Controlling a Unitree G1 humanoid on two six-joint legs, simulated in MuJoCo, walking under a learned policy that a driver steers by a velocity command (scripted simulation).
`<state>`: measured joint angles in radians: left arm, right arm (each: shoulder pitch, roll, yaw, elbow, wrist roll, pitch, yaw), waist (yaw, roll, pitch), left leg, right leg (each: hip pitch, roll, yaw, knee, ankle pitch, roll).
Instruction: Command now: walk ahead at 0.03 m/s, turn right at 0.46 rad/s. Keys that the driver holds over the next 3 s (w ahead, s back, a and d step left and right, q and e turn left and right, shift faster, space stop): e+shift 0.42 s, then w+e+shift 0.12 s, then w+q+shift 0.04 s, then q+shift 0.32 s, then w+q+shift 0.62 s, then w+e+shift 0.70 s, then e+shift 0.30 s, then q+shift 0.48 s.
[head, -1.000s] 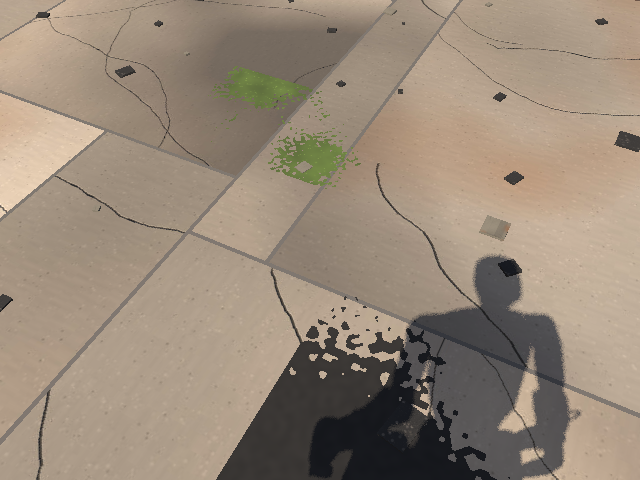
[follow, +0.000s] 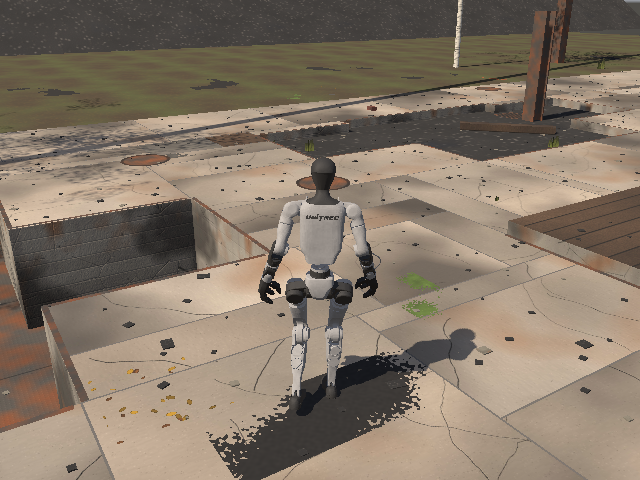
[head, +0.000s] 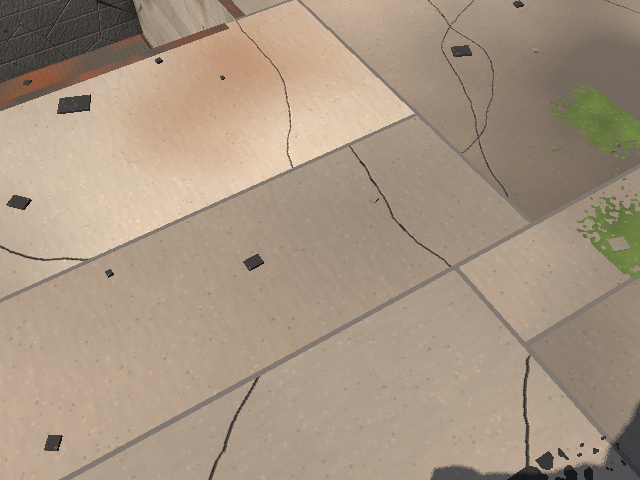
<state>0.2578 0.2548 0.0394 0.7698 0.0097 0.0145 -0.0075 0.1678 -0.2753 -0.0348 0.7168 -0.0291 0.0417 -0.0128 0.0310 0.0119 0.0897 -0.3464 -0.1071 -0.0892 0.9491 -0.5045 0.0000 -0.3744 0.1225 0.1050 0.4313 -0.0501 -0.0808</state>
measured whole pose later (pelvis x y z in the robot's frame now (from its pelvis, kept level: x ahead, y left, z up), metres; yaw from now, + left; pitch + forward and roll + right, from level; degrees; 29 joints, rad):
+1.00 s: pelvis +0.12 -0.13 +0.00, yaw -21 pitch +1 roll +0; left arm 0.29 0.23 0.02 0.77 0.02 -0.03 0.03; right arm 0.26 -0.26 -0.05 0.76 -0.02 0.04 0.08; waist 0.00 0.03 0.07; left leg -0.63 0.04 0.11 0.90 -0.15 0.03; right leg 0.05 0.02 -0.24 0.32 -0.39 -0.05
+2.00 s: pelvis +0.90 -0.16 -0.01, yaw -1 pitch +3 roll -1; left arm 0.59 0.28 0.07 0.89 0.00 -0.08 -0.03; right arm -0.05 -0.26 0.05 0.57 -0.05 -0.10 0.03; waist 0.14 0.01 -0.02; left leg -0.51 0.04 -0.04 0.54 -0.15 0.01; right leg 0.00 0.06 0.21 0.46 -0.46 -0.04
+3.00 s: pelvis +1.45 -0.21 +0.00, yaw -19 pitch +0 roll -1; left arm 0.17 0.29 0.04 0.75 0.03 0.03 0.04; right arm 0.26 -0.27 -0.04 0.69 -0.01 0.02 0.01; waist -0.02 -0.03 0.04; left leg -0.28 -0.05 -0.02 0.58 -0.29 0.07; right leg -0.33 0.06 -0.04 0.78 -0.47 -0.03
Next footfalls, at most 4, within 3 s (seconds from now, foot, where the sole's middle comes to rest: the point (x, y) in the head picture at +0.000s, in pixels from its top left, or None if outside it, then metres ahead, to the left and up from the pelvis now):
0.18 left None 0.08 0.10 -0.77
0.66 right None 0.02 -0.15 -0.77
1.18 left None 0.36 -0.12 -0.77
1.60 right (496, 332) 0.76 -0.31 -0.77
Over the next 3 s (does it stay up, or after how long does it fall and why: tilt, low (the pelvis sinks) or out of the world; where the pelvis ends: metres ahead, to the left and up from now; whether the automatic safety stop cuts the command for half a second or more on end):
stays up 1.45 -0.21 0.00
